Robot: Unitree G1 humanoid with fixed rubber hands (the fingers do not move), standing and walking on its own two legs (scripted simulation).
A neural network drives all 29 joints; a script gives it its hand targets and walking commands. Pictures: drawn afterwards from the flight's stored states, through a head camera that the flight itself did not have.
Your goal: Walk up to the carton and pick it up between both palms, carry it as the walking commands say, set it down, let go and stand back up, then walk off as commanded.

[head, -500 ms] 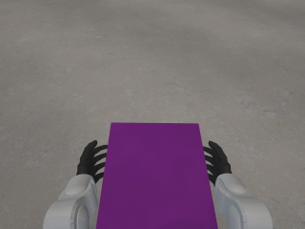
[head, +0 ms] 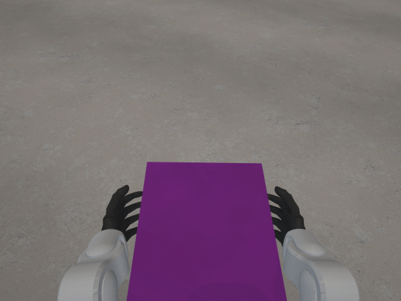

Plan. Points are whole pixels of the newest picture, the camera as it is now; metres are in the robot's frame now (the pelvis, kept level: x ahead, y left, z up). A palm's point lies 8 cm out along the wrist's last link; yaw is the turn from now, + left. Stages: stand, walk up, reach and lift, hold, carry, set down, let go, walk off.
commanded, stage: carry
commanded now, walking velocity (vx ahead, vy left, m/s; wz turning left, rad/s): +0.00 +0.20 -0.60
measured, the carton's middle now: (202, 244) +0.25 +0.01 +0.01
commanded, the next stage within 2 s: none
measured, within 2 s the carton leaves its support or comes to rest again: neither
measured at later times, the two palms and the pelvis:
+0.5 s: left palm (119, 218) +0.27 +0.16 +0.08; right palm (289, 265) +0.20 -0.12 +0.08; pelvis +0.00 +0.08 -0.01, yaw -16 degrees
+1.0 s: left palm (127, 207) +0.29 +0.15 +0.07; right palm out of the picture +0.14 -0.09 +0.08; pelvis +0.01 +0.15 -0.01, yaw -32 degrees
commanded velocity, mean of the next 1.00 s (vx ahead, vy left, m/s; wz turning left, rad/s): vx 0.00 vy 0.20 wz -0.60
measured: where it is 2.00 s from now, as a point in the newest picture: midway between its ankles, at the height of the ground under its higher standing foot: outside the picture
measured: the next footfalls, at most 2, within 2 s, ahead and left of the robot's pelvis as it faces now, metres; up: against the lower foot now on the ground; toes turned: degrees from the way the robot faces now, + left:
right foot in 0.16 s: +0.01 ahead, -0.10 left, +0.00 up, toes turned -9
left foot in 0.46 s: +0.05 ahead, +0.19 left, +0.00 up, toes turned -8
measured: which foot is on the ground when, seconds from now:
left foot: down 0.00-0.16, up 0.18-0.44, down 0.46-0.72, up 0.74-0.96, down 0.98-1.00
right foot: up 0.00-0.14, down 0.16-0.44, up 0.46-0.70, down 0.72-0.98, up 1.00-1.00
